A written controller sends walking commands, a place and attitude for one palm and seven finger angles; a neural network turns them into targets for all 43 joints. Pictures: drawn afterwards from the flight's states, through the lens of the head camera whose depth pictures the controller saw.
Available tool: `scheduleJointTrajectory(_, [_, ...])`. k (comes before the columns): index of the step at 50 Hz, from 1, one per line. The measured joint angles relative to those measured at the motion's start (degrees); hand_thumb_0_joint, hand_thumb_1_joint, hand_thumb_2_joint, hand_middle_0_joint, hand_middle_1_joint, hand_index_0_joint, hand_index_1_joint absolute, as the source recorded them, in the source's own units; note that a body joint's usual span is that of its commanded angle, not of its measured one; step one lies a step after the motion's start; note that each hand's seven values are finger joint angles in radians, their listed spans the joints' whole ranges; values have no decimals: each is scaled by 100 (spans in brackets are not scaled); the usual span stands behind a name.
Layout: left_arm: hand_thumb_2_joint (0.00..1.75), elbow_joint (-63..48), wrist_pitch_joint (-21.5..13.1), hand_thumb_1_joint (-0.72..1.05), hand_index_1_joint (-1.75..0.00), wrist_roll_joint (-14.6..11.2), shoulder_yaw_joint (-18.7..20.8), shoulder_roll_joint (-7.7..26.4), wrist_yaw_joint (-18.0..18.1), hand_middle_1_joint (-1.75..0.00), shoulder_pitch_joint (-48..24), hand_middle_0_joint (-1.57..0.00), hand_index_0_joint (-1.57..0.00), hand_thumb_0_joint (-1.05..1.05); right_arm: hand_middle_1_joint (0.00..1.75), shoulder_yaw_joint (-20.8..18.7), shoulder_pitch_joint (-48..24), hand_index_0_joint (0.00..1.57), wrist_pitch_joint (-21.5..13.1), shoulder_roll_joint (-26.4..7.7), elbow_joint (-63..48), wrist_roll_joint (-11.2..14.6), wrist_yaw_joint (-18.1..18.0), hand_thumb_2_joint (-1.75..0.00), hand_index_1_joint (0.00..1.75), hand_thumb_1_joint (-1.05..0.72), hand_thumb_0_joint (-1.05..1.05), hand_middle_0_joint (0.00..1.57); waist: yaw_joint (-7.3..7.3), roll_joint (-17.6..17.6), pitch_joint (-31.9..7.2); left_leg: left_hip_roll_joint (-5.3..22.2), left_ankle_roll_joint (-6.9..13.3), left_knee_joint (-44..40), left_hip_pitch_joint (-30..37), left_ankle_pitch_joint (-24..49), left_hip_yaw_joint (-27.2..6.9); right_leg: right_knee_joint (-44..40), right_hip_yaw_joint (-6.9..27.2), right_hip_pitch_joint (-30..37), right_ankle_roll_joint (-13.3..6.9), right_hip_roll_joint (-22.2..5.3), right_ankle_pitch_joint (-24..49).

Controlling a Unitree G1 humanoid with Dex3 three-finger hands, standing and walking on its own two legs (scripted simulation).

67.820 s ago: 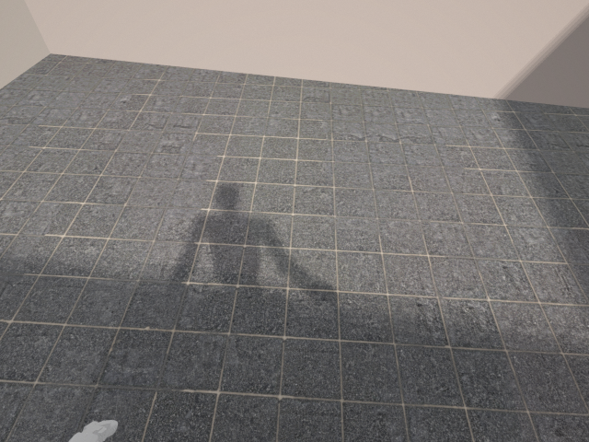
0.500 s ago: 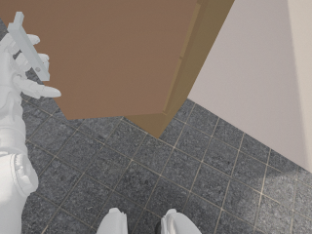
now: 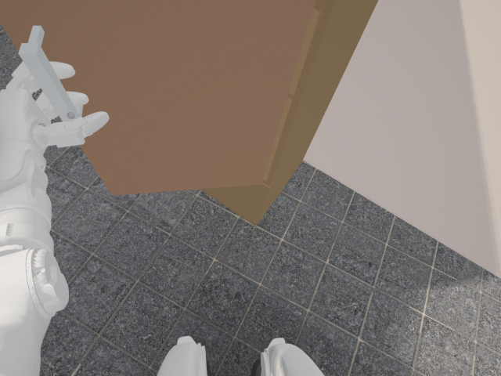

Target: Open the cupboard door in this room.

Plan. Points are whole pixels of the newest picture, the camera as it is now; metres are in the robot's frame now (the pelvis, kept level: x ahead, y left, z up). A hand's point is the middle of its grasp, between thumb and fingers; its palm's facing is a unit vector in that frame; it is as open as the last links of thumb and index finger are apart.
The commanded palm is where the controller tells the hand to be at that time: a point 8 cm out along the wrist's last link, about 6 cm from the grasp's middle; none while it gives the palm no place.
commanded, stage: close the thumb around the handle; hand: left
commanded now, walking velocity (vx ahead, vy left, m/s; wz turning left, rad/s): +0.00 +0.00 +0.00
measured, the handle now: (58, 85) +0.55 +0.27 +0.08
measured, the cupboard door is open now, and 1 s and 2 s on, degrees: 42 65 81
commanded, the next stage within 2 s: pull the door open along its arc in 0.32 s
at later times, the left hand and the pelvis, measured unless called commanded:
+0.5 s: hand (71, 117) +0.49 +0.24 +0.08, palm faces +0.09 -1.00 +0.01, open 5.7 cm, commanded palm +0.46 +0.28 +0.08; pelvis +0.00 -0.01 +0.00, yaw +0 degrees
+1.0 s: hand (99, 198) +0.35 +0.18 +0.08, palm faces +0.20 -0.98 +0.07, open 6.1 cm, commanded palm +0.28 +0.25 +0.08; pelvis +0.01 +0.00 +0.02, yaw +0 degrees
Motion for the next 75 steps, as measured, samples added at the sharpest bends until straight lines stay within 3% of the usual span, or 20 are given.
scheduleJointTrajectory(13, [83, -51, -1, 73, -132, -56, -65, -36, 19, -131, 50, -36, -37, 1, 30, -44, -23, 20, -17, -43, 42, 9, -13, -90, 30, -91, 0, 20, 33, -1, -8, -2, -24, -10, 8, 16, -26, 3, -22, 9, -22, 2, 0])
scheduleJointTrajectory(24, [82, 63, -4, 73, -133, -23, -23, 39, -56, -133, -37, -35, -37, 1, 30, -10, -85, 20, -41, -36, 31, 22, -46, -90, 30, -91, 0, 20, 11, -14, 0, 1, -41, 20, -30, 19, -51, 41, -44, -26, -42, 8, -10])
scheduleJointTrajectory(29, [81, -196, 38, 74, -133, -121, 12, -11, -117, -133, 233, -35, -36, 1, 30, -32, -46, 20, -11, -31, -54, 43, -28, -90, 30, -91, 0, 20, 34, -8, -26, 20, -41, -29, 43, 14, 1, 7, 12, 16, -41, 25, 0])
scheduleJointTrajectory(36, [79, -1124, 104, 73, -133, -415, -62, -407, -193, -133, 1181, -35, -35, 1, 30, -90, 9, 20, 73, -6, -212, 132, 20, -90, 30, -91, 0, 20, 179, 11, -109, 18, -24, -223, 372, 6, 120, -136, 135, 281, -20, 25, 9])
scheduleJointTrajectory(42, [77, -2575, 285, 72, -133, -759, -371, -981, -129, -134, 2507, -35, -34, 0, 30, -159, -96, 20, 7, 43, -433, 218, 95, -90, 30, -91, 0, 20, 349, 36, -200, -18, -12, -461, 771, 28, 207, -320, 226, 632, 3, -4, 26])
scheduleJointTrajectory(44, [77, -3219, 375, 71, -132, -837, -557, -1285, 117, -134, 3015, -35, -34, 0, 30, -194, -170, 20, -82, 69, -503, 220, 125, -90, 30, -91, 0, 20, 443, 42, -233, -34, -12, -531, 896, 35, 236, -364, 256, 739, 13, -18, 26])
scheduleJointTrajectory(48, [77, -4514, 520, 70, -129, -732, -1009, -2022, 1084, -133, 3967, -35, -34, 0, 30, -220, -467, 20, -280, 143, -574, 147, 215, -90, 30, -91, 1, 20, 614, 36, -254, -86, -14, -619, 1107, 50, 274, -369, 291, 910, 22, -67, 0])
scheduleJointTrajectory(54, [74, -5862, 670, 67, -128, -212, -1849, -2851, 2515, -132, 5103, -36, -36, 0, 30, -147, -1035, 20, -281, 338, -697, -47, 294, -90, 30, -91, 1, 20, 774, -10, -217, -143, -63, -630, 1388, 48, 242, -255, 256, 1156, -30, -122, -97])
scheduleJointTrajectory(61, [74, -6378, 946, 64, -130, 386, -2608, -3296, 3782, -128, 5634, -37, -37, 0, 30, -19, -1389, 20, -71, 554, -728, -215, 212, -90, 30, -91, 1, 20, 892, -39, -155, -160, -197, -660, 1663, 84, 52, -236, 68, 1474, -164, -127, -167])
scheduleJointTrajectory(66, [74, -6469, 1028, 64, -131, 615, -2777, -3419, 4206, -128, 5839, -37, -37, 0, 30, 5, -1339, 20, -7, 617, -687, -291, 160, -90, 30, -91, 1, 20, 871, -22, -159, -150, -304, -733, 1783, 131, -79, -284, -60, 1620, -269, -104, -182])
scheduleJointTrajectory(75, [80, -6273, 795, 70, -133, 762, -2871, -3527, 4451, -131, 5760, -35, -35, 0, 30, -184, -1034, 20, -180, 363, -388, -372, 86, -90, 30, -91, 1, 20, 865, 53, -112, -185, -435, -694, 1650, 191, -241, -129, -225, 1493, -397, -133, -259])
